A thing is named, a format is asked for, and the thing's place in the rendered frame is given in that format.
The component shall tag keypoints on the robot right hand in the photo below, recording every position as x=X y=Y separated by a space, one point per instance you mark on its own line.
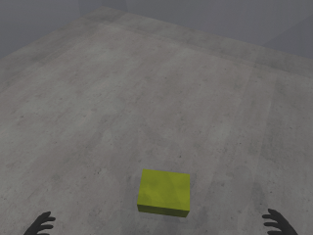
x=282 y=224

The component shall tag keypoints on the robot left hand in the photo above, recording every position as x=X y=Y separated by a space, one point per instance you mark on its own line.
x=36 y=226

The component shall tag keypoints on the carton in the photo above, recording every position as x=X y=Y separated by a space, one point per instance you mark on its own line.
x=164 y=192

